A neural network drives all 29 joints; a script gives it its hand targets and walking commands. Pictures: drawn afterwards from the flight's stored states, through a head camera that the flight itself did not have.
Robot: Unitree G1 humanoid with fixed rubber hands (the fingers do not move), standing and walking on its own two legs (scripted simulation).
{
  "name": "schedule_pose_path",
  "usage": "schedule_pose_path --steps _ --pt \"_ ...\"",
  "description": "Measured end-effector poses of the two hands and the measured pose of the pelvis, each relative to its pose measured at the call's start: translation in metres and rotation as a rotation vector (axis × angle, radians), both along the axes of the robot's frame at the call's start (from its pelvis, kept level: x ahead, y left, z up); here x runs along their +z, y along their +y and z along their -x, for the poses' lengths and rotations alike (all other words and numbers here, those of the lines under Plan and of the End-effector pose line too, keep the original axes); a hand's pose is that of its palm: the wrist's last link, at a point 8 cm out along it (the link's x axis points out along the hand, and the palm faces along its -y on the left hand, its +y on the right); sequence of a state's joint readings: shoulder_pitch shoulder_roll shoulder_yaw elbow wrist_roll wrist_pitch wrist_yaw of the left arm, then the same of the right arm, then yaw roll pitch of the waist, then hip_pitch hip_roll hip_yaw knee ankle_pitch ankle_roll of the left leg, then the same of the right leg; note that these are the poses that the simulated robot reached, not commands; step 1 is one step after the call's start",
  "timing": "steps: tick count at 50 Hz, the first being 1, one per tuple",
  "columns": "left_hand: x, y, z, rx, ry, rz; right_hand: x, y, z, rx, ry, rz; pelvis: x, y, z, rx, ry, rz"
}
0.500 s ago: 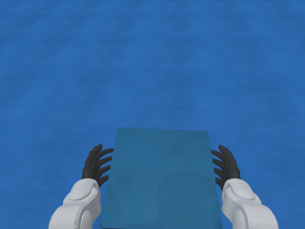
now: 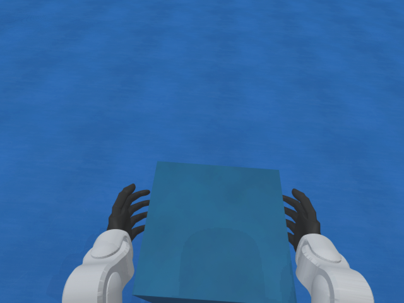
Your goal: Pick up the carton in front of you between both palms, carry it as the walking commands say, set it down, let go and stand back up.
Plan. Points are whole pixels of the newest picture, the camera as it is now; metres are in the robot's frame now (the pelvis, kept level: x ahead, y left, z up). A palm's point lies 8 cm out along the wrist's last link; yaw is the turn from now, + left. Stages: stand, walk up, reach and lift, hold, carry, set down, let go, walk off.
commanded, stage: carry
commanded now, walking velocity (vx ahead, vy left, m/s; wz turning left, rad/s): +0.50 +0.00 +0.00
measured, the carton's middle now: (210, 243) +0.25 +0.00 +0.01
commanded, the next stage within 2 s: none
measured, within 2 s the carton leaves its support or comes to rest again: neither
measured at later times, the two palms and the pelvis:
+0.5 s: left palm (166, 112) +0.56 +0.11 +0.07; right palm (278, 116) +0.58 -0.19 +0.06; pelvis +0.34 -0.05 +0.00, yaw +2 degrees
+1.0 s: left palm (164, 57) +0.84 +0.14 +0.08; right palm (253, 60) +0.84 -0.16 +0.08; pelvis +0.61 -0.01 -0.01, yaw +0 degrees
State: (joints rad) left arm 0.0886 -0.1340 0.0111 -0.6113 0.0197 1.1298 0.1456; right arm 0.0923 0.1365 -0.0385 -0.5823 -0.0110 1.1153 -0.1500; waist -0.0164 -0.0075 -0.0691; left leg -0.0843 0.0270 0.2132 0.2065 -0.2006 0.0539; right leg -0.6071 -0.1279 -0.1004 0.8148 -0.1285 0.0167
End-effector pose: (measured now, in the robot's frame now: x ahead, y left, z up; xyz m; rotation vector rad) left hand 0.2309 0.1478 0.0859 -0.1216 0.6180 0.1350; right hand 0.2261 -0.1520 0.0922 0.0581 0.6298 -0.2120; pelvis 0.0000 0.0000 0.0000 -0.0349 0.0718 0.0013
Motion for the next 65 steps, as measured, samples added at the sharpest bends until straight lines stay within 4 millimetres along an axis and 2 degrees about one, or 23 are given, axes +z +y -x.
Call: schedule_pose_path --steps 5,11,14,19,24,29,32,36,39,44,51,57,61,65 --pt "-0.002 -0.008 -0.068 0.029 -0.015 -0.010 -0.005 -0.008 -0.077 0.027 -0.018 -0.012 -0.010 -0.013 -0.076 0.009 -0.003 -0.012" --pt "-0.033 -0.031 -0.164 0.045 0.029 -0.049 -0.047 -0.031 -0.178 0.044 0.025 -0.051 -0.037 -0.037 -0.175 0.035 -0.020 -0.013" --pt "-0.042 -0.038 -0.199 0.058 0.102 -0.056 -0.058 -0.037 -0.219 0.062 0.099 -0.055 -0.029 -0.047 -0.208 0.048 -0.010 -0.025" --pt "-0.032 -0.040 -0.249 0.090 0.133 -0.064 -0.050 -0.038 -0.277 0.095 0.131 -0.049 -0.009 -0.055 -0.265 0.050 0.004 -0.055" --pt "-0.016 -0.040 -0.313 0.076 0.082 -0.072 -0.035 -0.039 -0.339 0.090 0.080 -0.050 0.000 -0.052 -0.329 0.038 0.009 -0.069" --pt "-0.008 -0.034 -0.387 0.046 0.019 -0.062 -0.024 -0.033 -0.404 0.056 0.017 -0.050 -0.006 -0.039 -0.401 0.031 0.001 -0.059" --pt "-0.011 -0.024 -0.434 0.039 -0.013 -0.048 -0.023 -0.023 -0.448 0.040 -0.015 -0.045 -0.016 -0.027 -0.447 0.026 -0.008 -0.048" --pt "-0.027 -0.005 -0.498 0.040 -0.023 -0.016 -0.032 -0.005 -0.510 0.034 -0.027 -0.020 -0.034 -0.009 -0.505 0.011 -0.025 -0.053" --pt "-0.032 0.001 -0.530 0.031 0.028 -0.001 -0.033 0.000 -0.540 0.027 0.025 -0.005 -0.026 -0.003 -0.528 -0.002 -0.018 -0.044" --pt "-0.023 0.001 -0.570 0.008 0.056 0.007 -0.022 0.001 -0.572 0.007 0.053 0.002 -0.010 0.001 -0.566 -0.004 -0.007 -0.024" --pt "-0.008 -0.009 -0.618 0.016 -0.008 -0.022 -0.011 -0.008 -0.624 0.033 -0.008 0.006 -0.012 -0.011 -0.619 0.007 -0.025 -0.050" --pt "-0.011 -0.019 -0.661 0.001 0.038 -0.093 -0.025 -0.019 -0.671 0.046 0.037 -0.017 -0.014 -0.019 -0.660 0.014 -0.027 -0.036" --pt "-0.026 -0.022 -0.685 0.000 0.080 -0.108 -0.040 -0.022 -0.697 0.060 0.082 -0.004 -0.016 -0.025 -0.675 0.019 -0.016 -0.031" --pt "-0.041 -0.025 -0.701 -0.004 0.096 -0.104 -0.052 -0.023 -0.715 0.082 0.099 0.010 -0.018 -0.030 -0.684 0.022 -0.006 -0.031"
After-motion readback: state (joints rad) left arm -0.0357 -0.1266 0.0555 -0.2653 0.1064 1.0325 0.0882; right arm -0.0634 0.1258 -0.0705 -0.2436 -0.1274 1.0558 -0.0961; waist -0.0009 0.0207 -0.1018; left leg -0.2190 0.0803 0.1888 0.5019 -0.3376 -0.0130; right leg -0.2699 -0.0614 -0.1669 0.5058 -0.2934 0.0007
